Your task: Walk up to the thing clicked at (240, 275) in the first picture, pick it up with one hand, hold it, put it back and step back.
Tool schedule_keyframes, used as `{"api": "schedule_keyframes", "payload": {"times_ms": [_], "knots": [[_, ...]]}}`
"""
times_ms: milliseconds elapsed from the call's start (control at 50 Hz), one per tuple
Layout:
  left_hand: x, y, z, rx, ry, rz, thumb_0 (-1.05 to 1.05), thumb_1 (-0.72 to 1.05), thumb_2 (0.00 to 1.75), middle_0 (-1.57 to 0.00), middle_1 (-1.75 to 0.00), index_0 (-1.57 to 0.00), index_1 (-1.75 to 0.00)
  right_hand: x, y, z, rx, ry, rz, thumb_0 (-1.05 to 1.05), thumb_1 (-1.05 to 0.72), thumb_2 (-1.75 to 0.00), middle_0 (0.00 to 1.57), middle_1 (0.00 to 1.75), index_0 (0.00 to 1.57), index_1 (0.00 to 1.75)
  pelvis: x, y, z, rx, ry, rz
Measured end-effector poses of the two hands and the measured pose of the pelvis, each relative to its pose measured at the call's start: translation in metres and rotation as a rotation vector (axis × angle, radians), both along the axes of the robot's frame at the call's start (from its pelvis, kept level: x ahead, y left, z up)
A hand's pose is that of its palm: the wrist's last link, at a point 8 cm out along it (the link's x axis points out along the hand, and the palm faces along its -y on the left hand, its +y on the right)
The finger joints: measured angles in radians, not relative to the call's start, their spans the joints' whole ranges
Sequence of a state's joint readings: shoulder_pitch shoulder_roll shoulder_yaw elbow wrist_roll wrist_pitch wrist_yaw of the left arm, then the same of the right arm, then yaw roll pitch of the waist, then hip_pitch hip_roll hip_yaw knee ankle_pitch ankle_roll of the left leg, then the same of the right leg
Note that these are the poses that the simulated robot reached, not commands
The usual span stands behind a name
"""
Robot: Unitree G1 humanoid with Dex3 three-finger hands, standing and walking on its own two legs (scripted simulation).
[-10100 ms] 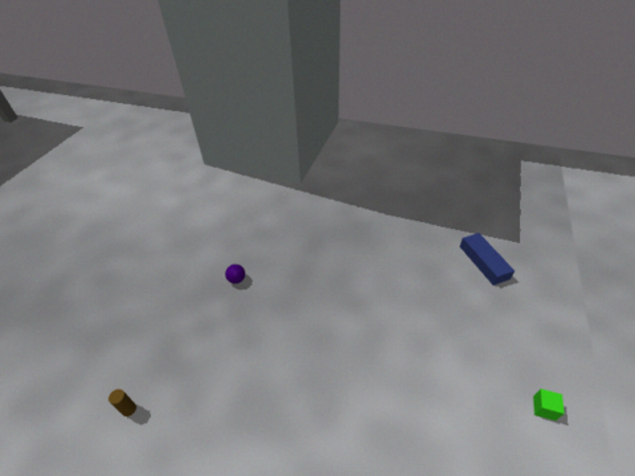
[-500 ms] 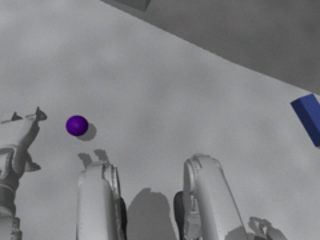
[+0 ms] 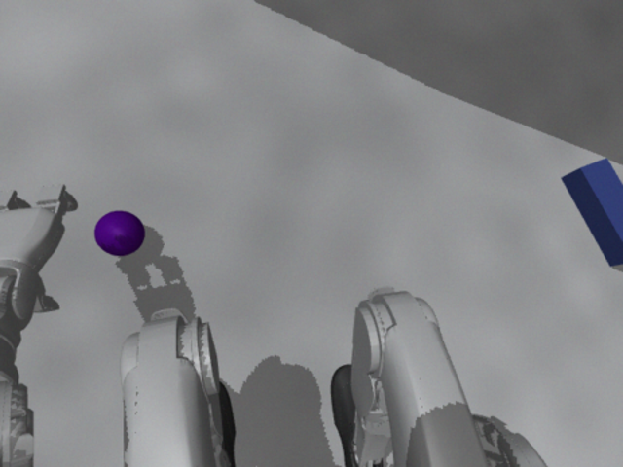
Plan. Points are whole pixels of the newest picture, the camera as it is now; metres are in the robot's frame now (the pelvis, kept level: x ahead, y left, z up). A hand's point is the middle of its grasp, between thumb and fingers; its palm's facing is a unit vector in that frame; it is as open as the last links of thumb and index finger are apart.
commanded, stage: rise first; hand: left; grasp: from above
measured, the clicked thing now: (120, 233) +0.48 +0.29 -0.31
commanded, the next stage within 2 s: approach in 0.44 s
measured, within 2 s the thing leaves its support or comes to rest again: neither
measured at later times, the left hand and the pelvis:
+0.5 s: hand (58, 256) +0.41 +0.33 -0.19, palm faces -0.46 -0.09 -0.88, open 14.1 cm; pelvis +0.01 +0.00 -0.01, yaw -1 degrees
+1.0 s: hand (133, 188) +0.51 +0.24 -0.19, palm faces -0.35 -0.05 -0.94, open 14.0 cm; pelvis +0.01 +0.00 -0.03, yaw -2 degrees
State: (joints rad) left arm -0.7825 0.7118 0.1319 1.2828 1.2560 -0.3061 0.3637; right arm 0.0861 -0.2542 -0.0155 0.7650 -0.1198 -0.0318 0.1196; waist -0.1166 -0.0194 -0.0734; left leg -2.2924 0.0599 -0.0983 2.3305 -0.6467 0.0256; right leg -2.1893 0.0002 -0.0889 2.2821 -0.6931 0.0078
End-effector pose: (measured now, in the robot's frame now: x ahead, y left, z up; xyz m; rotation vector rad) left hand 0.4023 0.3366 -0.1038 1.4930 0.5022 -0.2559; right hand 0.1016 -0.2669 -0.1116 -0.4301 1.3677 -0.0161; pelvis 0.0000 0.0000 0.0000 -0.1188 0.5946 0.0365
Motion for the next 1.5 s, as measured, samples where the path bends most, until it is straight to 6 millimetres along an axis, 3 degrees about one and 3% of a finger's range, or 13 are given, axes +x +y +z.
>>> {"api": "schedule_keyframes", "payload": {"times_ms": [380, 680, 780, 940, 1080, 1160, 1280, 1400, 1500], "knots": [[0.013, -0.007, -0.022, -0.003, -0.008, 0.033, 0.0, -0.53, 1.0, -0.08, -1.02, -0.08, -1.02, -0.009, -0.01, -0.006, -0.015, 0.048, -0.003, 0.01, -0.91, -0.9, 0.2, 0.3, 0.2, 0.3, 0.006, -0.003, -0.009, 0.001, 0.007, -0.012], [0.019, -0.013, -0.031, 0.004, 0.01, -0.006, 0.0, -0.54, 1.0, -0.07, -1.03, -0.08, -1.03, -0.013, -0.006, -0.009, -0.017, 0.046, 0.009, 0.01, -0.91, -0.9, 0.2, 0.3, 0.2, 0.3, 0.005, -0.001, -0.016, -0.004, -0.001, -0.013], [0.04, -0.035, -0.036, -0.005, -0.019, -0.058, 0.0, -0.53, 0.99, -0.07, -1.05, -0.08, -1.04, -0.019, -0.005, -0.008, -0.026, 0.049, 0.016, 0.01, -0.91, -0.9, 0.2, 0.3, 0.2, 0.3, 0.005, -0.001, -0.02, -0.003, 0.0, -0.014], [0.095, -0.086, -0.037, -0.013, -0.108, -0.088, 0.0, -0.52, 0.98, -0.07, -1.06, -0.09, -1.06, -0.043, -0.009, -0.004, -0.049, 0.059, -0.024, 0.0, -0.91, -0.9, 0.2, 0.3, 0.2, 0.3, 0.006, -0.003, -0.026, -0.008, 0.007, -0.024], [0.123, -0.098, -0.025, 0.04, -0.102, -0.004, 0.0, -0.53, 0.98, -0.07, -1.07, -0.09, -1.06, -0.078, -0.007, -0.004, -0.011, 0.113, -0.099, 0.01, -0.92, -0.9, 0.2, 0.3, 0.2, 0.3, 0.007, -0.004, -0.025, -0.007, 0.014, -0.042], [0.115, -0.087, -0.025, 0.054, -0.03, 0.057, 0.0, -0.52, 0.97, -0.07, -1.08, -0.09, -1.06, -0.09, 0.0, -0.006, 0.024, 0.142, -0.136, 0.01, -0.92, -0.9, 0.2, 0.3, 0.2, 0.3, 0.006, -0.004, -0.022, -0.006, 0.005, -0.048], [0.071, -0.05, -0.042, 0.027, 0.122, 0.11, 0.0, -0.5, 0.94, -0.07, -1.09, -0.09, -1.07, -0.089, 0.007, -0.005, 0.046, 0.16, -0.124, 0.01, -0.91, -0.9, 0.2, 0.3, 0.2, 0.3, 0.003, -0.004, -0.019, -0.007, -0.016, -0.042], [0.027, -0.017, -0.06, -0.031, 0.133, 0.041, 0.0, -0.49, 0.92, -0.07, -1.09, -0.1, -1.06, -0.067, 0.0, -0.005, -0.002, 0.164, -0.028, 0.01, -0.91, -0.9, 0.21, 0.3, 0.2, 0.3, 0.001, -0.002, -0.025, -0.022, -0.041, -0.028], [0.015, -0.016, -0.071, -0.063, 0.057, -0.059, 0.0, -0.49, 0.93, -0.07, -1.06, -0.1, -1.04, -0.036, -0.008, -0.005, -0.066, 0.122, 0.053, 0.01, -0.9, -0.9, 0.2, 0.3, 0.2, 0.3, 0.0, 0.002, -0.032, -0.034, -0.06, -0.018]]}}
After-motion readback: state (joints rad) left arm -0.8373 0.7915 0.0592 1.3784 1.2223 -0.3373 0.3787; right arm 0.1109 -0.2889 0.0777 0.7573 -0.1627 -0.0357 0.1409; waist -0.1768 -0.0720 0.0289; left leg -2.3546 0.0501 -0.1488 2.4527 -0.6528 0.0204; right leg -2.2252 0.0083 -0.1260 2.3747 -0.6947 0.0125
